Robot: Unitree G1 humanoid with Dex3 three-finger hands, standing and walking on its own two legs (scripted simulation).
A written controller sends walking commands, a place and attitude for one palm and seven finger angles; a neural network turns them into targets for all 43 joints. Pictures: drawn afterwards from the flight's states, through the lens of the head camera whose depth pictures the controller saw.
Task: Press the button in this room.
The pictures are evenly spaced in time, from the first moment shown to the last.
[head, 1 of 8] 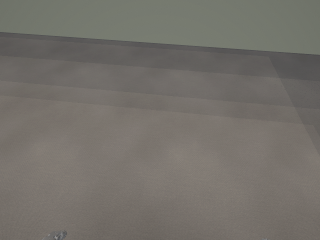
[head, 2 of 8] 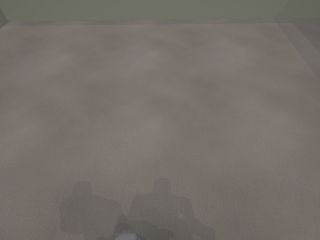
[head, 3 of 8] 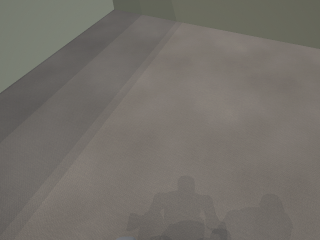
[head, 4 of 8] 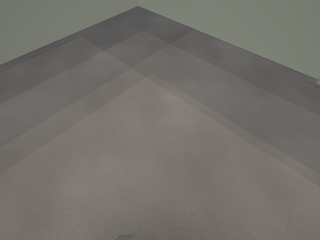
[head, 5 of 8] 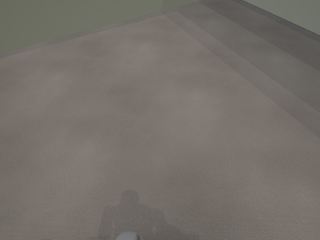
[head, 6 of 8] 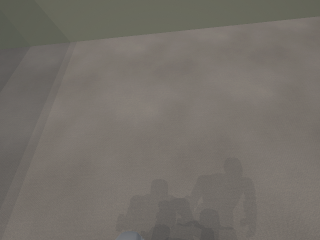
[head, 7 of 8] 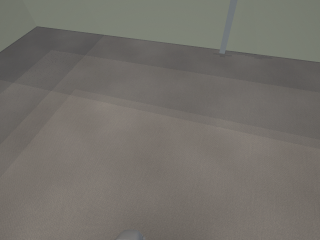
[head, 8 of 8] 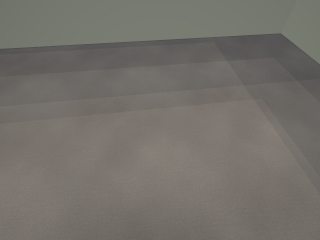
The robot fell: no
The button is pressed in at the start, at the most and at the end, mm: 0 0 0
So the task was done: no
